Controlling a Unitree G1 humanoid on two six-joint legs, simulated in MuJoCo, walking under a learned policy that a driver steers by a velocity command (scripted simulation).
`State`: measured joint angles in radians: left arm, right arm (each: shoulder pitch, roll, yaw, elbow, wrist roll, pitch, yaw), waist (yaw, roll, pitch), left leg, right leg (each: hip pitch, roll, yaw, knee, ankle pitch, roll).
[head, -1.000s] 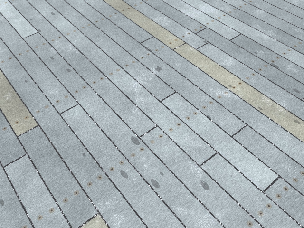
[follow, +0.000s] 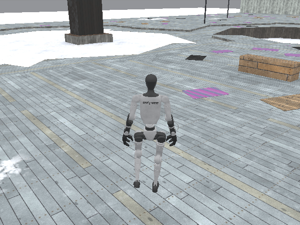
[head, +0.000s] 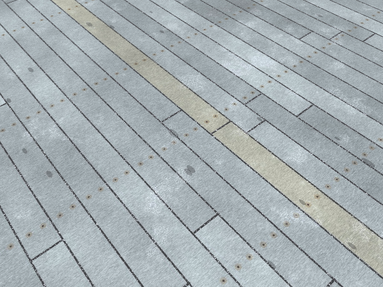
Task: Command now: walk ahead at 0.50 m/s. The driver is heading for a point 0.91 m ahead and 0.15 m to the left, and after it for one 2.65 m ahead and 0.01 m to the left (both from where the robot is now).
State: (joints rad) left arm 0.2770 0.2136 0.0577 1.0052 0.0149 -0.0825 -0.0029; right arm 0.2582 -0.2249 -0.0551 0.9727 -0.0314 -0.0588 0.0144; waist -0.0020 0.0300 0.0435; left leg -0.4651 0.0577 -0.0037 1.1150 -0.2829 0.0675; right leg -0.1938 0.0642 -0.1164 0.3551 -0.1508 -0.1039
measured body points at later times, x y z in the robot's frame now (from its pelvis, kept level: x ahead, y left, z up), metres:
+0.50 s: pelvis +0.26 +0.05 -0.01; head +0.30 +0.06 +0.44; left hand +0.26 +0.30 -0.16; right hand +0.37 -0.20 -0.14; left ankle +0.33 +0.12 -0.74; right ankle +0.14 -0.07 -0.65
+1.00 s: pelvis +0.40 +0.02 +0.00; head +0.40 +0.01 +0.45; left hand +0.40 +0.27 -0.14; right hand +0.44 -0.22 -0.15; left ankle +0.37 +0.12 -0.69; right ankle +0.37 -0.06 -0.74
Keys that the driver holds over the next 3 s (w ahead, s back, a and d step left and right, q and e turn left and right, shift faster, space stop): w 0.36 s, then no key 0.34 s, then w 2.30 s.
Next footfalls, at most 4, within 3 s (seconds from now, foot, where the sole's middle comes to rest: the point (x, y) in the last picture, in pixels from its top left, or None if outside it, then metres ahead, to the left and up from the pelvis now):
0.36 left None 0.37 0.12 -0.78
0.86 right None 0.41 -0.06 -0.78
1.34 left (165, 230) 0.71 0.15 -0.78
1.92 right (208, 163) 1.02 -0.02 -0.78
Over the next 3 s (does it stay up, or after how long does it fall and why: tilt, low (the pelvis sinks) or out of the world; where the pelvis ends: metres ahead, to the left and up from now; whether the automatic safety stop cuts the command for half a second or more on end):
stays up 1.44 0.07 -0.01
